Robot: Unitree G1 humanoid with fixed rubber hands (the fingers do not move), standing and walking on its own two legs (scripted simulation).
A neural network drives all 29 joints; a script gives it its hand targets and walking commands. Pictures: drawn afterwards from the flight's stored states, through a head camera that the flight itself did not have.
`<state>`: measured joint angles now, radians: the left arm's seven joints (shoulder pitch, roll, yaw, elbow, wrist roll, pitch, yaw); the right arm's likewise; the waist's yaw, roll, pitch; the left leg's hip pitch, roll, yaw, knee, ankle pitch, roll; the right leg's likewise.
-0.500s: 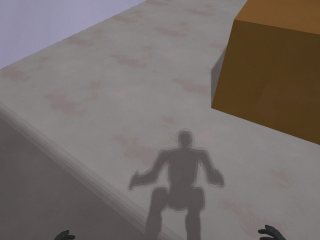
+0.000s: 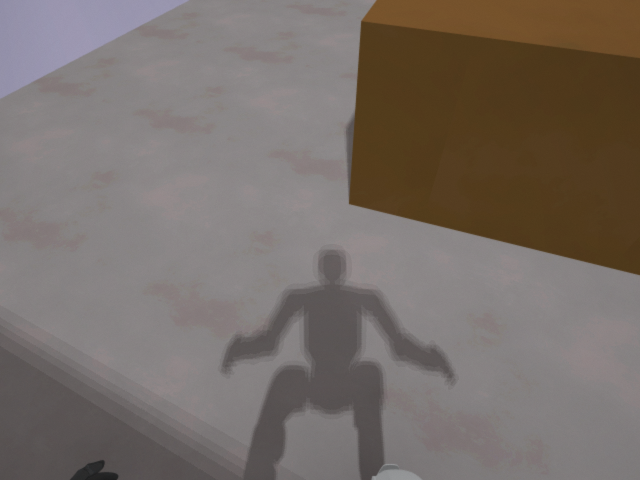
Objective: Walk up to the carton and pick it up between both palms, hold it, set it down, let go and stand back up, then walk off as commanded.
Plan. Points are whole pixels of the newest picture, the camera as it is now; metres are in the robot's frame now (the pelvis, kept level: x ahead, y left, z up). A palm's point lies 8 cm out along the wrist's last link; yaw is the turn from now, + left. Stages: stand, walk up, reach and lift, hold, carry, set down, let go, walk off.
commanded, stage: walk up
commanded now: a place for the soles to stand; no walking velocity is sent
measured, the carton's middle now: out of the picture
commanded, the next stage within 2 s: none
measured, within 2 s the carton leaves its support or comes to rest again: neither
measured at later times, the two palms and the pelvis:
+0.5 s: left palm (140, 435) +0.21 +0.26 -0.07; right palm out of the picture +0.14 -0.41 -0.04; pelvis +0.10 -0.07 +0.03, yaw -4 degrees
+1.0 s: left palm (255, 355) +0.32 +0.12 -0.07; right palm out of the picture +0.21 -0.53 -0.06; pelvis +0.19 -0.18 +0.02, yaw -10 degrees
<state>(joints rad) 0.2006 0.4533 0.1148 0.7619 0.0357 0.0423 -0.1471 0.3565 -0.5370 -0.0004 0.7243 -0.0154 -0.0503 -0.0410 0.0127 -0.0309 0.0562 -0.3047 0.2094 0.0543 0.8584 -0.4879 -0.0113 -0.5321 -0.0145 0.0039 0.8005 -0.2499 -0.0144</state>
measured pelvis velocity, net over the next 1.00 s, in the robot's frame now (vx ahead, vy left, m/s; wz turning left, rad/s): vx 0.19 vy -0.18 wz -0.18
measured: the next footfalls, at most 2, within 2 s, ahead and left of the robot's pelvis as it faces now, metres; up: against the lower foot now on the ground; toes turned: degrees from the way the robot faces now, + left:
left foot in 0.50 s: +0.20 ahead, +0.06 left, +0.00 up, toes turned +0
right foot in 0.92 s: +0.25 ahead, -0.32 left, +0.00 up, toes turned -9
